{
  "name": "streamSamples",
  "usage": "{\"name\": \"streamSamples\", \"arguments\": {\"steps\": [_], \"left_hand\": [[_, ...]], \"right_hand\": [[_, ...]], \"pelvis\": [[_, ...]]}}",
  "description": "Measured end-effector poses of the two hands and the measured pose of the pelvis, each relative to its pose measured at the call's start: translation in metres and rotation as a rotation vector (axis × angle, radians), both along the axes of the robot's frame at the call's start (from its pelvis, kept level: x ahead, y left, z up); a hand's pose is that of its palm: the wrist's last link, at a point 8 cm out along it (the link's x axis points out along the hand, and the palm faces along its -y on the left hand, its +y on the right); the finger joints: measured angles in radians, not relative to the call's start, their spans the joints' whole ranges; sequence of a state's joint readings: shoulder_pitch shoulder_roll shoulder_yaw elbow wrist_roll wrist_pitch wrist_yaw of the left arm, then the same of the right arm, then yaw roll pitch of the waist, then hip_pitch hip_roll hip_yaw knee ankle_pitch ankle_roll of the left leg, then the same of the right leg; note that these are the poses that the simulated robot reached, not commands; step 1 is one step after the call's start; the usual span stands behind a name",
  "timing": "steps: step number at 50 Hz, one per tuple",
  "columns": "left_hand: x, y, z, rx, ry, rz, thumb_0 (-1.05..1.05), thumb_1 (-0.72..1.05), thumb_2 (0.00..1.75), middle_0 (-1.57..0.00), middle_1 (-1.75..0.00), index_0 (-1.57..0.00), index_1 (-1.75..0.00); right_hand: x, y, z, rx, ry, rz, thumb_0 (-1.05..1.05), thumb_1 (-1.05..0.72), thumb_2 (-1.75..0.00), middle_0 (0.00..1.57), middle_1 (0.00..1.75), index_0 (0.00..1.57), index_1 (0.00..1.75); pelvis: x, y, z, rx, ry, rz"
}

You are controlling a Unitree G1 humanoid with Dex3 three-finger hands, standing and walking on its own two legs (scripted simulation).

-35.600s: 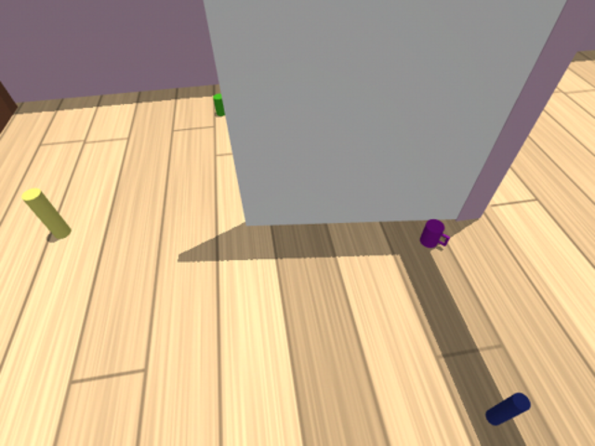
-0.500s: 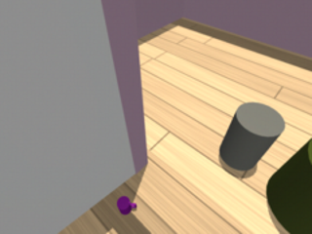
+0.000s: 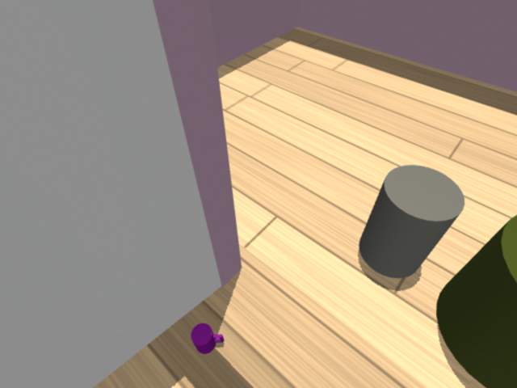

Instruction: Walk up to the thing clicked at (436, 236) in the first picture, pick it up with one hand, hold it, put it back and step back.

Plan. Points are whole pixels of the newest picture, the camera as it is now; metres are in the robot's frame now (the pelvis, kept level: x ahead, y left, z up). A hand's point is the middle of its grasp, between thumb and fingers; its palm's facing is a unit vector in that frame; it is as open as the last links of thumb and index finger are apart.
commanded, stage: stand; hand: left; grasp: from above
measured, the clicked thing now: (208, 338) +0.40 +0.23 -0.73
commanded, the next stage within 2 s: step back in 1.30 s
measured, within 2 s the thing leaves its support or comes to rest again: neither
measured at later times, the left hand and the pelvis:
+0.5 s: hand out of the picture +0.08 +0.24 -0.16, palm faces +0.01 -0.94 -0.33, open 7.4 cm; pelvis +0.01 -0.01 +0.00, yaw +0 degrees
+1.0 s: hand out of the picture +0.10 +0.24 -0.16, palm faces +0.00 -0.94 -0.33, open 7.4 cm; pelvis +0.01 -0.01 +0.00, yaw -1 degrees
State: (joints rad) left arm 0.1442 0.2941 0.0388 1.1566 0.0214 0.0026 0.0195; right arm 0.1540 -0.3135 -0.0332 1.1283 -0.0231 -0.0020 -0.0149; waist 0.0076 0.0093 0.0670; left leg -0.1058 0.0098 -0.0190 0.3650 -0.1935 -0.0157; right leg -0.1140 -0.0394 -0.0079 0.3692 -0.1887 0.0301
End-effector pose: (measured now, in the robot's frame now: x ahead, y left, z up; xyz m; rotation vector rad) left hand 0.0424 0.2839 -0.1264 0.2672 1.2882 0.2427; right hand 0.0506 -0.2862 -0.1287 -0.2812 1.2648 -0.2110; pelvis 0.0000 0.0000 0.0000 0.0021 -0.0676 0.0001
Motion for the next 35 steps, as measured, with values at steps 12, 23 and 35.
{"name": "streamSamples", "arguments": {"steps": [12, 23, 35], "left_hand": [[0.013, -0.004, 0.001, -0.003, -0.008, -0.008, 0.01, 0.90, 0.90, -0.20, -0.30, -0.21, -0.30], [0.029, -0.004, 0.004, 0.000, -0.028, -0.027, 0.01, 0.90, 0.90, -0.20, -0.30, -0.21, -0.30], [0.041, -0.002, 0.006, 0.005, -0.040, -0.036, 0.01, 0.90, 0.90, -0.20, -0.30, -0.21, -0.30]], "right_hand": [[0.006, -0.005, 0.000, -0.001, 0.004, 0.008, 0.01, -0.91, -0.90, 0.20, 0.30, 0.20, 0.30], [0.017, -0.007, 0.002, -0.001, -0.010, 0.013, 0.01, -0.91, -0.90, 0.20, 0.30, 0.20, 0.30], [0.025, -0.012, 0.004, -0.009, -0.012, 0.012, 0.01, -0.91, -0.90, 0.20, 0.30, 0.20, 0.30]], "pelvis": [[0.005, -0.004, 0.001, 0.000, 0.007, -0.002], [0.010, -0.006, 0.001, 0.000, 0.017, -0.005], [0.015, -0.006, 0.002, 0.000, 0.023, -0.007]]}}
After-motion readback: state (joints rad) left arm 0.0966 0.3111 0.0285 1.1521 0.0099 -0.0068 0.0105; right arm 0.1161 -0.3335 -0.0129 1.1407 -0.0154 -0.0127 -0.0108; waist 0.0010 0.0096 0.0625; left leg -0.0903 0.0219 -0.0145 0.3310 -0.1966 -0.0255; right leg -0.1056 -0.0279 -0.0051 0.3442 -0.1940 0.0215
